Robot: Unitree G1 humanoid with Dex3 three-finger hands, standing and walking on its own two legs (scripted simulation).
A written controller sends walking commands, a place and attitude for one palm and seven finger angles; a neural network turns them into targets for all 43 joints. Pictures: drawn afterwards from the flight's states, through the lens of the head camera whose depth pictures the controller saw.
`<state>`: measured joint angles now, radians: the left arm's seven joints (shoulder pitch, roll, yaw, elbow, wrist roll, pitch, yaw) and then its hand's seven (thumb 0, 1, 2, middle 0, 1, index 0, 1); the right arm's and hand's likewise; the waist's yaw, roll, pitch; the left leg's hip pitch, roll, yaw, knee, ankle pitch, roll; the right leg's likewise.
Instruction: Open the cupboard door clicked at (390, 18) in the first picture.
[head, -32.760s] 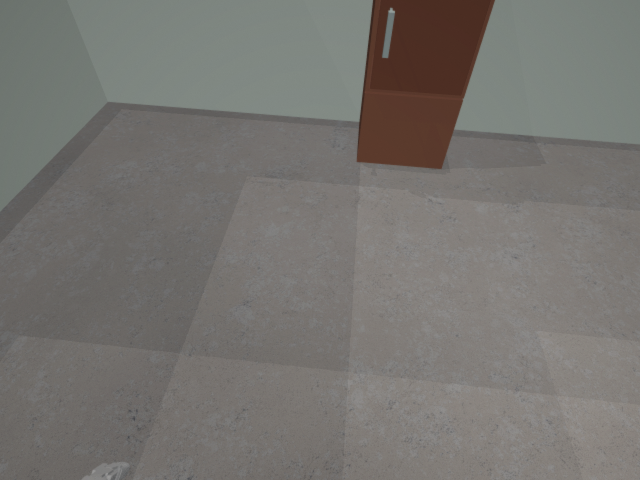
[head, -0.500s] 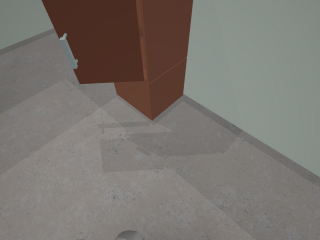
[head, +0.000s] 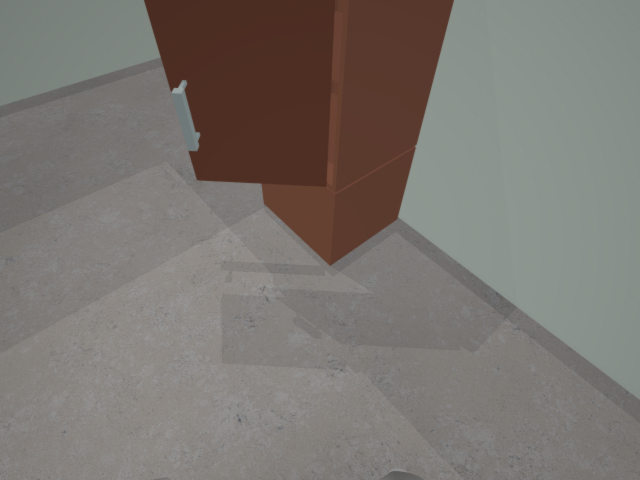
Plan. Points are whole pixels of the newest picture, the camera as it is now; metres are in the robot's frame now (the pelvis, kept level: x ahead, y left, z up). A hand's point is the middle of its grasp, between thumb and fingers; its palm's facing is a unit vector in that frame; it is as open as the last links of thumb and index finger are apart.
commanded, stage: take the last steps up to it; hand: left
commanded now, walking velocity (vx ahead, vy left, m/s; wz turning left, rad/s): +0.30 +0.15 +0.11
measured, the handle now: (188, 116) +0.94 +0.39 -0.10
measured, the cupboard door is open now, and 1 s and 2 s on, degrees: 47 47 47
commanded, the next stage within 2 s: come to a stop and stand still in 0.86 s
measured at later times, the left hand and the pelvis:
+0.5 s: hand out of the picture +0.08 +0.23 -0.19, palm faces +0.20 -0.96 -0.18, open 7.3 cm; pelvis +0.17 +0.06 -0.01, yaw +5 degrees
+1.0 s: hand (190, 290) +0.46 +0.27 -0.16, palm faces +0.04 -0.98 -0.20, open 7.3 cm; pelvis +0.34 +0.09 -0.02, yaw +3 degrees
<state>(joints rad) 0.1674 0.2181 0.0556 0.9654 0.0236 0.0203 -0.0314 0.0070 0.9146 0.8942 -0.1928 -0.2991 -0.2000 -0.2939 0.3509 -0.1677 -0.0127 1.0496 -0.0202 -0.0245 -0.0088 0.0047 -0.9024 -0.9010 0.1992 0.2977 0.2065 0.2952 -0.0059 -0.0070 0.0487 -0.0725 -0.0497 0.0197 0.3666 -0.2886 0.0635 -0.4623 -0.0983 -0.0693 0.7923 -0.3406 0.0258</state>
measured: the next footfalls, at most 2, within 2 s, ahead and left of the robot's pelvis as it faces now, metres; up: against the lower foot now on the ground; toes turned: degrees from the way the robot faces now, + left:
right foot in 0.08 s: +0.12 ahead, -0.13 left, +0.00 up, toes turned -6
left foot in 0.50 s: +0.27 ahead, +0.19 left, +0.00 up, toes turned +12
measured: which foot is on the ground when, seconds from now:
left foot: down 0.00-0.10, up 0.12-0.48, down 0.50-0.92, up 0.94-1.00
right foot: up 0.00-0.06, down 0.08-0.50, up 0.52-0.90, down 0.92-1.00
